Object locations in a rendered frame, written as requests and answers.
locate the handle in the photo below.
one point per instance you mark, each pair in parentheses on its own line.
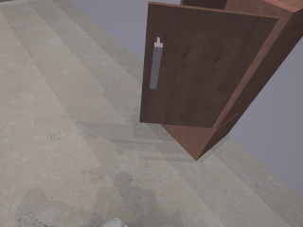
(155,65)

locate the cupboard door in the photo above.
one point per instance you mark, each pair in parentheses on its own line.
(206,52)

